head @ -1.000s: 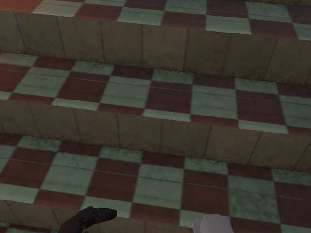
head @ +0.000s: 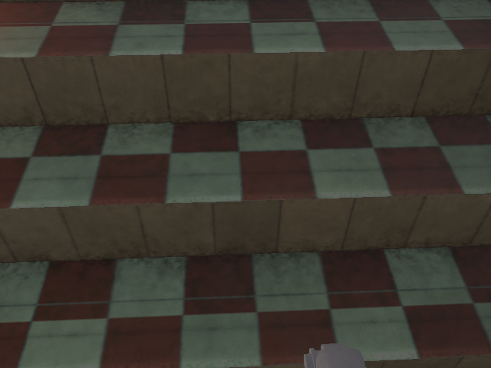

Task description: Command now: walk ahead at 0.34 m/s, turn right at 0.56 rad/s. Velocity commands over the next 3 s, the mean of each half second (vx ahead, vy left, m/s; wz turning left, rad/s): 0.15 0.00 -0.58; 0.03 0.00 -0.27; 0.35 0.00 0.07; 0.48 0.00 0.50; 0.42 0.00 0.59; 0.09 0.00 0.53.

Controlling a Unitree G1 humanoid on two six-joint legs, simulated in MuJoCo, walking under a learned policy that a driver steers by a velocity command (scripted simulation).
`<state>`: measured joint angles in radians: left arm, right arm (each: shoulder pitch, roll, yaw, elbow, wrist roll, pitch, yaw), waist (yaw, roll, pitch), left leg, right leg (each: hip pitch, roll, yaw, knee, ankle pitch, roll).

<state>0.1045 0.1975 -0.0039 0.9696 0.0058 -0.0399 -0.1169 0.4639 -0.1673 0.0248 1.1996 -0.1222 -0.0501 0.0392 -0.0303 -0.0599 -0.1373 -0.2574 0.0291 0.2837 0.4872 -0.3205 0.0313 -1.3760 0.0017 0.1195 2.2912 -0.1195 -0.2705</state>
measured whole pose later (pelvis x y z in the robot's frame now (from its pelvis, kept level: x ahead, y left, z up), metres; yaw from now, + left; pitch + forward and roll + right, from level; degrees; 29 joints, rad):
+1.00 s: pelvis +0.23 +0.02 +0.18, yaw -23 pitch +2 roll +0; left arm 0.08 0.18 0.02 0.77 -0.01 -0.05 -0.02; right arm 0.13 -0.08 0.03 0.70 0.00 -0.08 0.10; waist -0.01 -0.06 -0.05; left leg -0.30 -0.05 0.04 0.62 -0.37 0.06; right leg -0.42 0.04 0.14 0.62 -0.23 0.04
